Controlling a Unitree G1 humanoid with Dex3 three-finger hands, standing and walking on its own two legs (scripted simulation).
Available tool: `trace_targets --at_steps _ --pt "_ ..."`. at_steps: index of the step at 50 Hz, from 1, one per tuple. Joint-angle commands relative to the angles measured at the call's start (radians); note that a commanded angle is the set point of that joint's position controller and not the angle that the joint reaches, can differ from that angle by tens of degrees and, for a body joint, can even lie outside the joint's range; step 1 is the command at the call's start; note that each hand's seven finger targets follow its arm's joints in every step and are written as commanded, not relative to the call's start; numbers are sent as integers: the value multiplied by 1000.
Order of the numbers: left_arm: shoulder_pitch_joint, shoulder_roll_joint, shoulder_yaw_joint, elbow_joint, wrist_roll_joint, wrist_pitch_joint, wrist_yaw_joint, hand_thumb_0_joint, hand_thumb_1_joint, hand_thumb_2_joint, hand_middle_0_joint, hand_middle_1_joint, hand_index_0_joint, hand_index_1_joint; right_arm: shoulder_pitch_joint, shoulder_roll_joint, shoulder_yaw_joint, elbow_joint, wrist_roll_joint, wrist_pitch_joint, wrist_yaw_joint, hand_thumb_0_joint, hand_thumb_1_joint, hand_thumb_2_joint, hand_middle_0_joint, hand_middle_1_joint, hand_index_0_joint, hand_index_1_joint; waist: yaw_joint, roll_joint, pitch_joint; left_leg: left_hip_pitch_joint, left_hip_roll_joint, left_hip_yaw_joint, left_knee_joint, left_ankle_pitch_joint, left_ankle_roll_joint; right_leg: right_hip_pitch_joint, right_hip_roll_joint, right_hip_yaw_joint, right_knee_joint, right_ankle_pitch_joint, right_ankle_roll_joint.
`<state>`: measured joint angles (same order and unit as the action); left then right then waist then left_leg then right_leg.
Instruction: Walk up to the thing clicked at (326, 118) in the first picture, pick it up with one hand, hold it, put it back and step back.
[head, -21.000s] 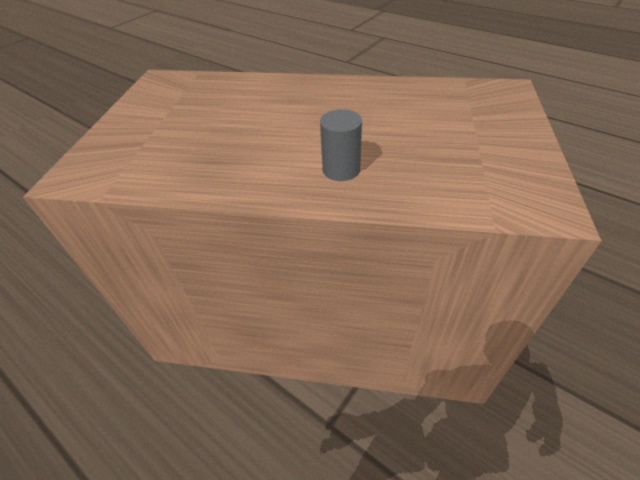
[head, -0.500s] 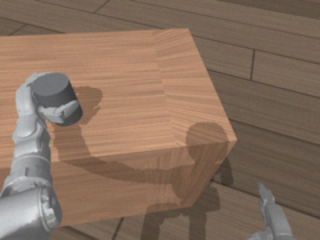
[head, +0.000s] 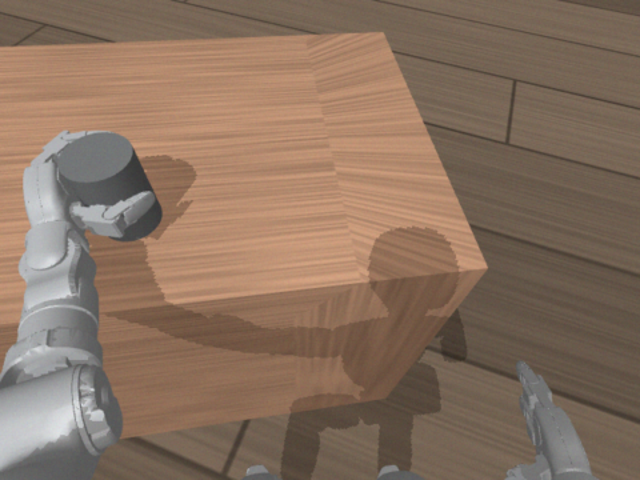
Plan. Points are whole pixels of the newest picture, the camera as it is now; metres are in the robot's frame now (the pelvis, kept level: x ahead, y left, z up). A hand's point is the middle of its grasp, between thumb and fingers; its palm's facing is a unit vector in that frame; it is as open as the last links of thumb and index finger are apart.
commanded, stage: open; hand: left
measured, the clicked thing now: (116, 190) +0.48 +0.24 +0.08
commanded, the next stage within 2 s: withdraw in 0.36 s
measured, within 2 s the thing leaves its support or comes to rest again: neither
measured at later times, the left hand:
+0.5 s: hand (106, 180) +0.48 +0.24 +0.10, palm faces +0.24 -0.97 +0.02, open 16.0 cm
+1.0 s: hand out of the picture +0.48 +0.33 +0.19, palm faces +0.32 -0.94 -0.10, open 17.6 cm
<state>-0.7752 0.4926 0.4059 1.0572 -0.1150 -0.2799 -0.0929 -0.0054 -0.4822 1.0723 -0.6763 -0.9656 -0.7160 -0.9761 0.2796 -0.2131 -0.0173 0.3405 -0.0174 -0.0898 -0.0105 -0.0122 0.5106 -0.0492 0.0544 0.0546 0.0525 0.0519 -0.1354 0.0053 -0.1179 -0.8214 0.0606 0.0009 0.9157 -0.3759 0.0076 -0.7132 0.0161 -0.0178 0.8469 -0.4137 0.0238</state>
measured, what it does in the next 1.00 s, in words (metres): stands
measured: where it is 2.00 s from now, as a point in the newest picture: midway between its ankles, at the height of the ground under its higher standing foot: outside the picture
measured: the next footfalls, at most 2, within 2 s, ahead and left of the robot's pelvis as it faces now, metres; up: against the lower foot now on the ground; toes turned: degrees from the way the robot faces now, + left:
none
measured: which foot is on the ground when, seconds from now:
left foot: down 0.00-1.00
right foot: down 0.00-1.00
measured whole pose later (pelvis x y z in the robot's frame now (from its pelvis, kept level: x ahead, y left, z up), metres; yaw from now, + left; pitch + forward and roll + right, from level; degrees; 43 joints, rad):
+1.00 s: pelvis +0.01 +0.00 +0.01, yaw +0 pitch +14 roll -2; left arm -0.93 0.78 0.46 1.19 -0.04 -0.08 -0.20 -0.01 -0.60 0.02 -0.07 -0.05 -0.09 -0.03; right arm 0.31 -0.25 0.00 0.30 0.04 -0.03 -0.02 -0.01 0.55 -0.04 0.05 0.06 0.05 0.05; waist -0.12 0.03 -0.12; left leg -0.70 0.05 0.02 0.82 -0.36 0.01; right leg -0.60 0.01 0.00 0.76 -0.39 0.03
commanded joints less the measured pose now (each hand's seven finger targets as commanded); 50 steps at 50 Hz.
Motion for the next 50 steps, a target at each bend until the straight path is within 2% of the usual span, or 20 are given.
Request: trace_targets --at_steps 1,8,12,18,19,20,24,27,30,32,34,35,38,40,43,46,47,48,49,50 --pt "-522 267 25 -275 -21 -91 7 0 -291 630 -981 -939 -1017 -914 -3 -152 -74 -185 6 -45 -15 0 515 -44 51 49 50 50 -20 142 -464 437 -6 -25 -79 288 12 30 15 -18 -90 265 -33" --pt "-515 256 8 -251 -9 -88 7 0 -587 305 -578 -518 -598 -507 11 -159 -85 -185 8 -30 -17 0 523 -48 51 50 50 50 -17 149 -431 415 -10 -22 -94 217 7 12 15 -16 -89 212 -39" --pt "-462 262 22 -227 -15 -65 -6 0 -611 216 -471 -391 -483 -386 37 -145 -60 -198 11 -21 -13 0 525 -50 51 51 51 51 -5 143 -460 419 -12 -18 -73 303 12 39 14 -14 -82 276 -34" --pt "-462 234 8 -245 -18 -57 -14 0 -611 128 -362 -265 -370 -264 22 -148 -70 -218 14 -10 -11 0 526 -51 52 51 51 51 -6 108 -424 378 -16 -12 -74 282 20 48 12 -7 -82 282 -30" --pt "-466 270 28 -263 -22 -60 -13 0 -611 112 -325 -235 -332 -235 28 -172 -91 -218 14 -11 -14 0 527 -51 52 51 51 51 -7 109 -435 377 -16 -13 -71 280 20 54 11 -6 -81 283 -29" --pt "-459 243 10 -271 -24 -59 -15 0 -611 82 -296 -204 -304 -201 14 -146 -66 -223 17 -9 -12 0 526 -50 52 51 51 51 3 117 -434 380 -19 -8 -71 290 21 70 8 -3 -80 297 -28" --pt "-449 237 9 -255 -21 -54 -18 0 -611 52 -147 -106 -156 -102 38 -173 -94 -219 16 -6 -15 0 542 -48 52 51 51 51 -13 115 -441 431 -8 -22 -65 351 14 31 14 -15 -70 313 -31" --pt "-496 294 20 -301 -2 -54 -9 0 -611 28 -84 -58 -94 -52 29 -156 -68 -260 15 0 -13 0 548 -47 52 51 51 51 -9 133 -476 450 -12 -18 -64 363 15 65 10 -11 -76 329 -28" --pt "-548 392 79 -355 -11 -50 -1 0 -611 30 -78 -59 -88 -54 41 -195 -110 -250 17 7 -20 0 540 -49 52 51 51 51 4 165 -516 460 -19 -13 -65 377 13 112 6 -2 -79 356 -27" --pt "-584 431 95 -394 -11 -39 3 0 -611 37 -66 -57 -77 -51 62 -170 -87 -255 21 11 -21 0 538 -49 52 51 51 51 10 180 -532 466 -25 -7 -68 387 17 158 3 3 -86 387 -23" --pt "-606 471 109 -411 -2 -18 2 0 -611 32 -59 -54 -72 -46 32 -192 -110 -265 27 10 -28 0 535 -50 52 51 51 51 11 200 -546 503 -25 -8 -78 424 10 170 4 4 -92 402 -26" --pt "-606 443 83 -411 3 -5 -6 0 -611 37 -60 -51 -71 -46 41 -168 -89 -246 28 8 -27 0 532 -51 52 51 51 51 7 235 -541 541 -17 -13 -84 452 3 148 7 -3 -92 389 -31" --pt "-576 459 71 -287 14 54 -26 0 -611 13 -65 -41 -77 -34 21 -174 -89 -183 40 6 -33 0 533 -51 52 51 51 51 7 186 -432 478 -22 -7 -115 385 13 152 10 1 -133 359 -29" --pt "-529 419 39 -152 13 96 -57 0 -611 13 -59 -39 -73 -31 -5 -146 -61 -122 46 5 -26 0 541 -49 52 51 51 51 15 148 -317 406 -22 -9 -151 292 12 124 13 -4 -149 279 -36" --pt "-468 447 40 -6 13 149 -103 0 -610 0 -67 -30 -90 -12 -38 -170 -63 -160 56 -4 -29 0 563 -42 52 51 51 51 19 79 -257 330 -29 -2 -171 206 19 127 12 -3 -172 225 -35" --pt "-517 519 86 -50 -10 155 -151 0 -582 30 -58 -39 -61 -38 -20 -164 -37 -219 62 -7 -28 0 592 -44 49 53 50 53 32 65 -364 383 -30 -2 -171 290 21 195 14 -7 -175 292 -32" --pt "-519 708 105 -114 112 157 -91 0 -545 12 -56 -54 -70 -42 -5 -198 -66 -244 57 8 -25 0 595 -43 50 53 51 53 85 128 -417 429 -45 12 -188 336 7 260 2 -11 -185 362 -26" --pt "-421 662 118 50 109 179 -67 0 -562 17 -63 -59 -76 -50 68 -196 -70 -183 56 22 -22 0 573 -50 51 54 51 54 44 47 -330 376 -46 17 -183 336 16 256 8 -11 -185 387 -17" --pt "-408 623 91 33 101 186 -68 0 -550 16 -62 -58 -76 -47 47 -186 -47 -211 60 25 -16 0 583 -48 50 54 51 54 46 10 -305 343 -49 17 -186 336 20 273 4 -7 -184 407 -14" --pt "-417 638 103 -5 102 189 -68 0 -559 27 -57 -68 -70 -59 44 -214 -75 -231 62 29 -13 0 586 -47 50 54 51 54 41 6 -365 381 -47 15 -184 379 21 296 4 -7 -180 452 -12"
